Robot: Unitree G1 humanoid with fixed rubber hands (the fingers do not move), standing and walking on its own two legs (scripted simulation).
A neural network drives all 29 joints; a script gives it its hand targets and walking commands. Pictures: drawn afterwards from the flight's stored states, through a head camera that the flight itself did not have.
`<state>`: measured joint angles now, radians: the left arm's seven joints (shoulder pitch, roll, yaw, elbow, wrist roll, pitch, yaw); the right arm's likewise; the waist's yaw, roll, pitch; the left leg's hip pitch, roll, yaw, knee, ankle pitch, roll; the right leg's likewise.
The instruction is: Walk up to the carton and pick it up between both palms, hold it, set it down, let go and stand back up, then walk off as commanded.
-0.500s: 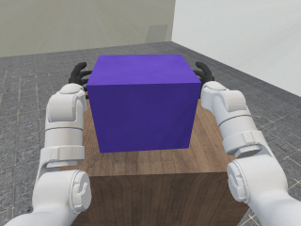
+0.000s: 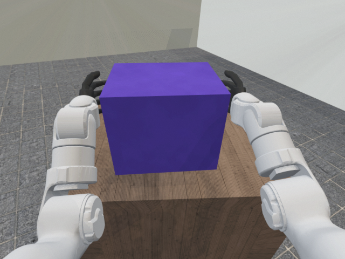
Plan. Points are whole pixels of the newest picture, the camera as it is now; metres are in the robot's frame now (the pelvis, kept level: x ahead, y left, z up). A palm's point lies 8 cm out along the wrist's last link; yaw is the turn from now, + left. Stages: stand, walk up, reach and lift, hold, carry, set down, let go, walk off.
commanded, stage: hold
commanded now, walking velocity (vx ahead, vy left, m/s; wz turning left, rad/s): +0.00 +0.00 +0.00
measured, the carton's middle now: (164, 115) +0.40 +0.00 +0.21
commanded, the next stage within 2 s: none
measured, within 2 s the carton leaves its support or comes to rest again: neither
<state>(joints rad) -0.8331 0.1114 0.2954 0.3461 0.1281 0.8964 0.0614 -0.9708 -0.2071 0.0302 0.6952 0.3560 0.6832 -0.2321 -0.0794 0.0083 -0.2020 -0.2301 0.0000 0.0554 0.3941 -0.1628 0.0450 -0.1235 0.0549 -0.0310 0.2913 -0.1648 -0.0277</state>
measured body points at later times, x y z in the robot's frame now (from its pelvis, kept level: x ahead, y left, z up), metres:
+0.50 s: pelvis +0.00 +0.00 +0.00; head -0.08 +0.02 +0.44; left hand +0.39 +0.17 +0.26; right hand +0.39 -0.16 +0.26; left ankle +0.03 +0.08 -0.75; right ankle -0.01 -0.10 -0.75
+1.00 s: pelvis +0.00 +0.00 +0.00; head -0.08 +0.02 +0.44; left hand +0.39 +0.17 +0.26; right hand +0.39 -0.16 +0.26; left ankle +0.03 +0.08 -0.75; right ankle -0.01 -0.10 -0.75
